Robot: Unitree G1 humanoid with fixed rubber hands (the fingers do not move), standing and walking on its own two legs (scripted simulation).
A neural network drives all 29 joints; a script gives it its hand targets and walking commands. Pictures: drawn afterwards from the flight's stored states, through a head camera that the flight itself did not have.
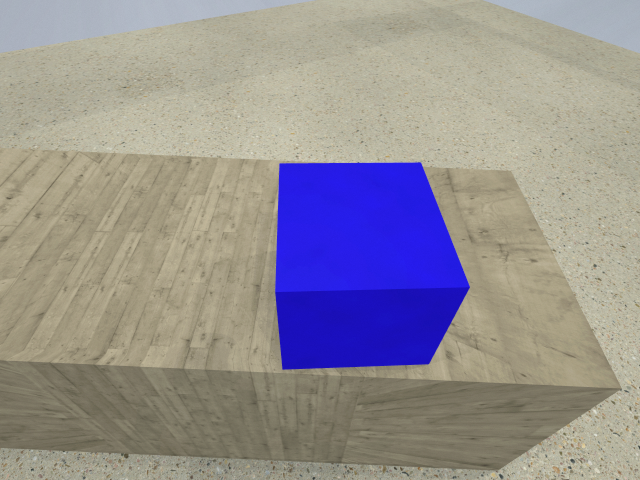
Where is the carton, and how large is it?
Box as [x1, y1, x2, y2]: [275, 163, 469, 369]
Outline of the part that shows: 279,163 275,294 282,369 428,363 469,286 421,164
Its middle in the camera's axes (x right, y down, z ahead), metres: +0.06 +0.04 +0.69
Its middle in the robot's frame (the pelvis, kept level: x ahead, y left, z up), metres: +0.50 -0.06 -0.06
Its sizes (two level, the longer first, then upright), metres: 0.285 0.262 0.233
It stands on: a pedestal, 0.59 m high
